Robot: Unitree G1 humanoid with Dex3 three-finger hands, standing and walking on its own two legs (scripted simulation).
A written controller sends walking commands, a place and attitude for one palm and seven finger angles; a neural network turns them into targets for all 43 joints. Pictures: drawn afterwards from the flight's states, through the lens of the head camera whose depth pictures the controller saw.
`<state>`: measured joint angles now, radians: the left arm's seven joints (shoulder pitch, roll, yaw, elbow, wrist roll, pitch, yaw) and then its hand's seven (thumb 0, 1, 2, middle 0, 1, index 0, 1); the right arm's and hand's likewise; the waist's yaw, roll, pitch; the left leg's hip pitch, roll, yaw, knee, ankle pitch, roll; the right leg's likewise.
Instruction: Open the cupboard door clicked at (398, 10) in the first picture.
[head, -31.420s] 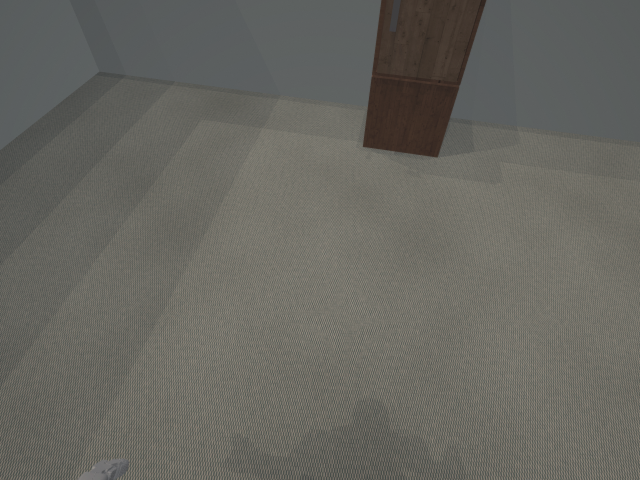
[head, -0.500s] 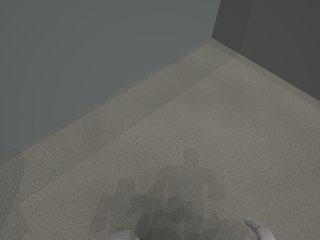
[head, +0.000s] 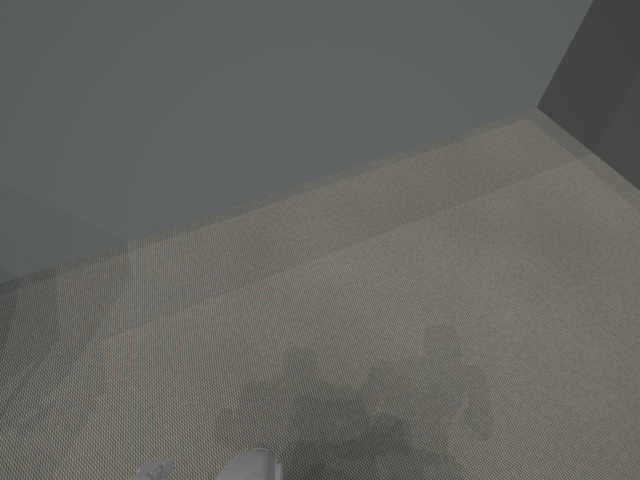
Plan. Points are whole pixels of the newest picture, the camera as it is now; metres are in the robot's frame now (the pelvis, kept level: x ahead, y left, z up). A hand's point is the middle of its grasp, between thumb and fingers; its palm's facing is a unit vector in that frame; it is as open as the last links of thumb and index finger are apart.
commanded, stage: turn to face it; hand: left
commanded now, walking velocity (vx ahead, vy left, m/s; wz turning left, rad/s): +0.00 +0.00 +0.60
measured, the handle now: out of the picture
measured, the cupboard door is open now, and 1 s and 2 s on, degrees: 49 49 49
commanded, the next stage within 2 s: take the last steps up to it in 1.92 s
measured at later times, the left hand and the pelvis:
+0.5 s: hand out of the picture +0.03 +0.19 -0.15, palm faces +0.32 -0.90 -0.30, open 7.4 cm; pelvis +0.01 -0.04 +0.00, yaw +19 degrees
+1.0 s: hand out of the picture -0.01 +0.19 -0.16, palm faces +0.60 -0.74 -0.30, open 7.4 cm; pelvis +0.04 -0.05 -0.01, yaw +38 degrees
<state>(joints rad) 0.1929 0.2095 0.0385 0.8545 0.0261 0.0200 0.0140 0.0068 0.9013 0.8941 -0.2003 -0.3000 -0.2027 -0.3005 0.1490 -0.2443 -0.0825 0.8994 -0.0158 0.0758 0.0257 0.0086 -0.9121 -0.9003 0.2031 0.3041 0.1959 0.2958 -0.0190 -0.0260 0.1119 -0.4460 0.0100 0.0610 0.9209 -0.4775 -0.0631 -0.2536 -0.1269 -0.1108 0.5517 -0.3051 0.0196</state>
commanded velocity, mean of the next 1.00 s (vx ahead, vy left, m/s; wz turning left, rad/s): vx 0.00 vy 0.00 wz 0.60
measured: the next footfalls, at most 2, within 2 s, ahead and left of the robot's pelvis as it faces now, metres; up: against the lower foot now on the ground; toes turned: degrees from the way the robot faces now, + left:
left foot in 0.10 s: +0.04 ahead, +0.13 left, +0.00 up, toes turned +8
right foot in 0.36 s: +0.09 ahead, -0.14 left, +0.00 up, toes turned +12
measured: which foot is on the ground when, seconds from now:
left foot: up 0.00-0.08, down 0.10-0.36, up 0.38-0.66, down 0.68-0.98, up 1.00-1.00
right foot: down 0.00-0.10, up 0.12-0.34, down 0.36-0.66, up 0.68-0.96, down 0.98-1.00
